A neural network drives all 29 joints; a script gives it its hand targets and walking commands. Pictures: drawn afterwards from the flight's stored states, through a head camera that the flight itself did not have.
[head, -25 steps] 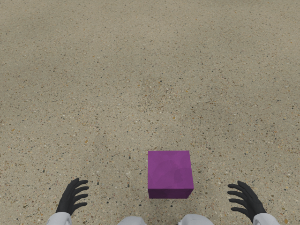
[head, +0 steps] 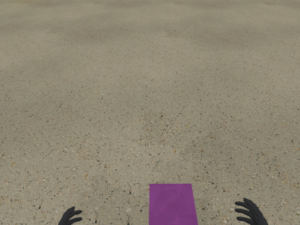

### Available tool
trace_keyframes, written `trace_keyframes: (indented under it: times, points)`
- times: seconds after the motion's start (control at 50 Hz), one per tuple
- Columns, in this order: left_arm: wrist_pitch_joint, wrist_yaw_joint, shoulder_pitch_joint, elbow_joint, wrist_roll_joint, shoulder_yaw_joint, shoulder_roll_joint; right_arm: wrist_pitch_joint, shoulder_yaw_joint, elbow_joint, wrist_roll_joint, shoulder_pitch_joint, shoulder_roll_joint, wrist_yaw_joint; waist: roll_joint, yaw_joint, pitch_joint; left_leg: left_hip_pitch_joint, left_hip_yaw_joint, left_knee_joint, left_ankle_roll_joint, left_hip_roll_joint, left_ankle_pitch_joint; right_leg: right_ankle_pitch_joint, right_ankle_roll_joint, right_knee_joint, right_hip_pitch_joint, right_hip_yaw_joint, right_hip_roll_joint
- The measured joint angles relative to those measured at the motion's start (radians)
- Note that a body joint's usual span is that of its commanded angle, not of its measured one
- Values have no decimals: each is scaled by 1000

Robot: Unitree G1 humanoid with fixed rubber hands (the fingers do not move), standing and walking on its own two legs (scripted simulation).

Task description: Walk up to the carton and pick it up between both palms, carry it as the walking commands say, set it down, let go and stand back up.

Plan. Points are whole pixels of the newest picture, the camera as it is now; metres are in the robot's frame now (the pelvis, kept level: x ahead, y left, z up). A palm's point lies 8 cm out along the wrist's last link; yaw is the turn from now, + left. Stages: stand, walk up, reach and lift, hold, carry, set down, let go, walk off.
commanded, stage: stand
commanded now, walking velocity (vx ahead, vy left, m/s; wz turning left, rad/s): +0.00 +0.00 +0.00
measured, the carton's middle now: (170, 211) +0.38 -0.07 -0.63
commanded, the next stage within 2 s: none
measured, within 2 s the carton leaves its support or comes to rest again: neither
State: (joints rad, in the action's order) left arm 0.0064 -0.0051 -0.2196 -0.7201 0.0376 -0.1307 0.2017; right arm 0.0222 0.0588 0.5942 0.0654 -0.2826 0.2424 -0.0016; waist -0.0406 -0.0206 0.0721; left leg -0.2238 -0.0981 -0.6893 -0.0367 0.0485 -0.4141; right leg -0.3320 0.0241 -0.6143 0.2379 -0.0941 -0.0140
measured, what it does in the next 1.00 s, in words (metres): stands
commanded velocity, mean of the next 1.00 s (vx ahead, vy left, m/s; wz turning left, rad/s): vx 0.00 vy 0.00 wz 0.00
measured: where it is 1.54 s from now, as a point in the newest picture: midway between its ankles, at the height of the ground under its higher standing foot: outside the picture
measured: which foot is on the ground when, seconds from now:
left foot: down 0.00-1.00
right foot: down 0.00-1.00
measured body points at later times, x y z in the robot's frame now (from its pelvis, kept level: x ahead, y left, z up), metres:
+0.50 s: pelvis -0.02 +0.00 +0.00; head -0.07 -0.01 +0.45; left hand +0.11 +0.27 -0.09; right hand +0.12 -0.26 -0.09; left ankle -0.03 +0.10 -0.72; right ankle +0.00 -0.11 -0.72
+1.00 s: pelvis -0.04 -0.01 +0.00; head -0.10 -0.02 +0.45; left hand +0.07 +0.26 -0.10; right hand +0.08 -0.27 -0.10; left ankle -0.03 +0.10 -0.72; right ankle +0.00 -0.11 -0.72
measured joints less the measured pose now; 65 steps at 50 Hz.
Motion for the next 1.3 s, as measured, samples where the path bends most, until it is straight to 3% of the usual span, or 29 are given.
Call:
trace_keyframes:
  times: [0.72,1.3]
  points:
    - [39,2,0,-116,-14,0,3,-40,0,96,-1,-16,0,8,0,0,7,1,0,13,6,0,43,42,0,10,0,0,1]
    - [37,10,0,-236,-17,0,8,-51,0,249,-1,-23,0,8,-1,0,7,6,-1,78,18,-1,112,102,3,62,0,0,2]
